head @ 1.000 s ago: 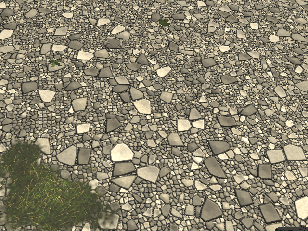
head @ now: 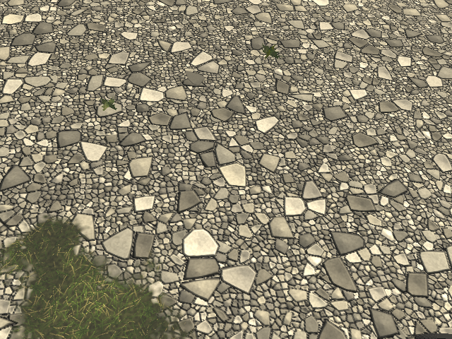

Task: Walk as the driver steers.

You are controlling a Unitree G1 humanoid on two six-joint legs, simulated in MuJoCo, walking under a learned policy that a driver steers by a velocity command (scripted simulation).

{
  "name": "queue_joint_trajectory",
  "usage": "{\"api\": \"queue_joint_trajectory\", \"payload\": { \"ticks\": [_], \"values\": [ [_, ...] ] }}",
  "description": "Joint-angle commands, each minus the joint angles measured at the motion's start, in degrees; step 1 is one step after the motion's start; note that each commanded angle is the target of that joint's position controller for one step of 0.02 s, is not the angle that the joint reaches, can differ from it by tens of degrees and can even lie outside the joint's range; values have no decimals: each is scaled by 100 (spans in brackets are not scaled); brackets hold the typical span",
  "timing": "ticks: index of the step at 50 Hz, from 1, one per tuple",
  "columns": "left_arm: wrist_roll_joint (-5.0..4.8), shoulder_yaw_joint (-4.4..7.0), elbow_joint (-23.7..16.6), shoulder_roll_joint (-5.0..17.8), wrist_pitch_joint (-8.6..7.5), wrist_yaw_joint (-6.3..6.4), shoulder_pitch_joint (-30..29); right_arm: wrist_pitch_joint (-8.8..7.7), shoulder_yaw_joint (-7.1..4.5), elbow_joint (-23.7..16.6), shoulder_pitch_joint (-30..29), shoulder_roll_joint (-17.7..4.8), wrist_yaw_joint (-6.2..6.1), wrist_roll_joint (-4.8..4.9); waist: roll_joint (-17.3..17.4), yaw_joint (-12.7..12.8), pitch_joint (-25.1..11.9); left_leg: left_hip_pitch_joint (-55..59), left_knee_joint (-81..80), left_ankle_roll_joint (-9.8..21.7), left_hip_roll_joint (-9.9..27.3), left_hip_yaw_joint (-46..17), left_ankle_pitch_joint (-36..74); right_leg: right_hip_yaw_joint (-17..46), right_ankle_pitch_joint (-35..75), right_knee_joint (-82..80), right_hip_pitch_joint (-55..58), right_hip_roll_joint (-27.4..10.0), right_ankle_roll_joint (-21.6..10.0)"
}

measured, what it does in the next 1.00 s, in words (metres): goes down: right foot 0.13 m lower, then left foot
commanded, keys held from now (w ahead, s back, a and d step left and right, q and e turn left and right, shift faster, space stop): w+q+shift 0.36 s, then w+shift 0.08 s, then w+e+shift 0.56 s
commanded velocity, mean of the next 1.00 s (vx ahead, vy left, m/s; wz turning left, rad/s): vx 0.94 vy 0.00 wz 0.20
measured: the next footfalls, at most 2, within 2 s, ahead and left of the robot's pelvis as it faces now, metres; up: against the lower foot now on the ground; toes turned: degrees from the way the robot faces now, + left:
right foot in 0.54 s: +0.57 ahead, +0.05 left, -0.13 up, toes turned +27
left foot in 0.92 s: +0.86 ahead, +0.38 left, -0.13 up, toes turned +11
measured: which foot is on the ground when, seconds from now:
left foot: down 0.00-0.54, up 0.56-0.90, down 0.92-1.00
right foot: down 0.00-0.02, up 0.04-0.52, down 0.54-0.92, up 0.94-1.00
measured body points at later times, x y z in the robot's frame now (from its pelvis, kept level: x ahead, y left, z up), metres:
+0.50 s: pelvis +0.35 +0.09 -0.05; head +0.37 +0.10 +0.39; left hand +0.51 +0.41 -0.10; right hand +0.39 -0.23 -0.16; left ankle +0.02 +0.09 -0.72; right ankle +0.55 +0.04 -0.77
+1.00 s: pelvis +0.79 +0.24 -0.13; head +0.81 +0.25 +0.32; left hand +0.69 +0.49 -0.27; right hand +1.06 +0.06 -0.21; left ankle +0.83 +0.37 -0.85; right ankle +0.63 +0.09 -0.75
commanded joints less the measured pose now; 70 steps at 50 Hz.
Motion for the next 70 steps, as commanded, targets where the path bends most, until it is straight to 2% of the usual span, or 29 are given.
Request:
{"api": "queue_joint_trajectory", "payload": {
  "ticks": [1, 2, 3, 6, 10, 13, 21, 24, 26, 27, 28, 29, 30, 32, 36, 42, 44, 45, 46, 47, 50, 55, 61, 65, 66, 67, 68, 69, 70],
  "values": [
    [52, -60, -660, 142, -69, -95, -1285, -116, -313, 682, 2882, -1008, -268, -36, 2006, -1836, -266, 3127, -951, 608, 47, -1251, -1197, 250, 843, 3633, -3102, -147, -451],
    [127, -151, -1208, -162, -140, -168, -1568, -157, -337, 294, 2233, -1563, -337, 74, 2925, -1354, -111, 3437, -2169, 1206, 977, -4474, -1543, 1330, -1112, 4912, -5477, 938, -114],
    [254, -97, -1292, 312, -188, -168, -1827, -179, -291, 83, 1950, -1367, -377, 120, 1593, -1327, -75, 3294, -2383, 1207, 1314, -4334, -531, 2183, -539, 4862, -5656, 523, -89],
    [225, -54, -883, 516, -148, -156, -1037, -282, -199, 12, 1277, -1007, -417, 101, 604, -524, 121, 2086, -2171, 905, 666, -2986, 585, 2285, 556, 3688, -4300, 59, -24],
    [163, -146, -883, 245, 107, -215, -1420, -489, -146, 108, 1399, -804, -449, 73, 561, -541, 362, 1318, -2555, 1015, 218, -2760, 1143, 2044, 1093, 2934, -3866, 217, 173],
    [78, -71, -1076, 395, -49, -221, -2320, -684, -224, 622, 2458, -996, -541, 49, 321, -905, 372, 2413, -2361, 966, 375, -3092, 1941, 2434, 2275, 2281, -4837, 236, -6],
    [-61, -175, -1321, 65, -102, -373, -2851, -777, -176, 954, 2222, -735, -644, -4, 676, -933, 590, 1279, -2028, 540, 23, -3009, 1610, 2405, 4030, 569, -2694, 422, -337],
    [-16, -73, -973, 224, -240, -199, -1953, -793, -178, 1181, 2197, -859, -707, -175, 679, -610, 381, 2372, -892, 293, -209, -2630, 2952, 2256, 3976, -413, -1951, 248, -442],
    [-23, 65, -293, 383, -293, -38, -108, -722, -203, 1383, 2197, -933, -745, -184, 535, 134, -339, 2641, 1653, 288, -367, -2333, 4213, 2136, 3952, -666, -524, 304, -588],
    [19, 190, 132, 600, -269, -14, 1008, -673, -195, 1360, 1747, -772, -725, -78, 73, 775, -529, 1930, 3916, 165, -705, -1930, 3739, 2231, 3668, -955, 531, 215, -831],
    [83, 190, 493, 739, -253, -82, 1592, -748, -51, 1237, 1310, -201, -677, -166, -1087, 809, -257, -163, 5881, 151, -1383, -1668, -980, 2310, 3634, -26, 1673, -22, -826],
    [134, 82, 492, 617, -279, -147, 1779, -883, 165, 1019, 2138, 354, -759, -8, -1971, -43, -706, -2006, 6743, 73, -1406, -2154, -1796, 3452, 6596, 1788, 3151, -682, -936],
    [55, 253, 397, 1031, -257, -105, 1561, -926, 236, 985, 2435, 39, -771, 187, -2493, 34, -1855, -3286, 7151, -161, -1340, -1663, -1362, 5942, 3518, 404, 4145, -1520, -2276],
    [17, 90, 115, 196, -298, -97, 321, -934, 182, 1011, 792, -708, -645, -320, 163, 19, -277, -3065, 5112, -157, -296, -1272, 184, 6332, -189, -1290, 1537, -1107, -2263],
    [-101, -65, 758, 122, -516, 5, 615, -796, 411, 325, -537, -112, -344, -458, -24, -581, 839, -1904, 2281, -728, 181, -1184, 364, 5247, 2049, -1631, -1238, -301, -2023],
    [-324, 50, 629, 250, -497, -169, 626, -815, 455, 183, -859, -86, -398, -150, 283, -571, 355, 1289, -197, -666, -484, -461, 2272, 4075, 4264, -1646, -1967, 212, -1446],
    [-309, 114, 681, 529, -452, -171, 688, -822, 275, 541, 329, -342, -545, -147, 391, -1134, -507, 2564, -656, -551, -681, -470, 1678, 3787, 5345, 391, -1467, 535, -1153],
    [-249, 113, 655, 475, -471, -191, 591, -854, 145, 730, 1229, -598, -636, -189, 309, -1569, -953, 3610, -571, -477, -316, -730, 1211, 3702, 4850, 1762, -1987, 756, -1036],
    [-234, -45, 490, -245, -507, -171, 546, -891, -1, 847, 2104, -1001, -745, -355, 1048, -1685, -1524, 4514, -884, -224, 1199, -2355, -535, 3362, 1415, 3691, -2767, 1096, -1021],
    [-503, -150, 206, -588, -404, -83, 1100, -842, -35, 760, 1822, -1154, -730, -412, 1882, -1089, -2067, 4598, -2075, 239, 2526, -5177, -1858, 2810, -372, 5105, -3634, 1195, -992],
    [-122, -86, 182, -289, -145, -154, 140, -883, 68, 810, 821, -105, -638, -239, 602, -763, 24, 2488, -2535, 291, 1705, -3424, -939, 2534, 667, 4903, -4192, 390, -1032],
    [-13, -190, -445, -652, 151, -381, -853, -1104, 135, 1344, 1166, 237, -579, -26, 767, -378, 510, 1807, -3046, -96, 1288, -1143, 1368, 2339, 1044, 4503, -4471, -40, -924],
    [-38, -367, -1086, -438, 103, -663, -2113, -1178, 54, 1412, 1135, -278, -630, -55, 355, -254, 762, 1406, -3350, -445, 701, 926, 4466, 1165, 2736, 1891, -3003, 464, -1168],
    [-41, -168, -589, 206, 81, -522, -369, -880, -112, 1241, 1213, -1027, -764, -118, 887, 778, -419, 2118, -420, -503, 1074, 894, 8303, 1010, 1802, 1596, -849, 1244, -1558],
    [-37, -17, -194, 466, 72, -420, 859, -789, -121, 1131, 1022, -1050, -756, -155, 794, 1271, -952, 1517, 1253, -459, 1096, 736, 7679, 1372, 1599, 1297, 575, 1299, -1764],
    [-89, 135, -11, 723, 101, -260, 991, -757, -92, 1200, 1135, -802, -653, -226, 104, 1066, -818, 277, 3334, -560, 359, 680, 3078, 1953, 1111, 1001, 1474, 1069, -1916],
    [1, 241, -243, 1390, 199, -177, 269, -831, 107, 724, 1598, -79, -575, -237, -1305, 66, -905, -1924, 5554, -873, -432, 371, -864, 4541, 1676, 794, 2411, -175, -2559],
    [-11, 316, -471, 1536, 239, -159, 474, -975, 110, 267, 1192, -445, -593, -156, -710, 385, -1863, -2760, 5842, -816, -442, -861, -530, 6328, 402, -482, 2977, -697, -3169],
    [-55, 293, -424, 1293, 210, -102, 367, -1080, 130, 190, 752, -566, -599, -172, 42, 310, -1079, -3040, 5278, -773, -142, -1039, -107, 6490, -51, -1191, 2283, -745, -2928]
  ]
}}
Velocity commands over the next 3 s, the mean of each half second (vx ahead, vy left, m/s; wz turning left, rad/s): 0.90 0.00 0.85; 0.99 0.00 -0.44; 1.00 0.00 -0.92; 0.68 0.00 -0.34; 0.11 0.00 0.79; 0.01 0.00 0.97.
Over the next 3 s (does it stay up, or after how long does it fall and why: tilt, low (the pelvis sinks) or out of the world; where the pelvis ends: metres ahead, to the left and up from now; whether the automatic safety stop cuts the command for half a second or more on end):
stays up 1.72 0.12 -0.12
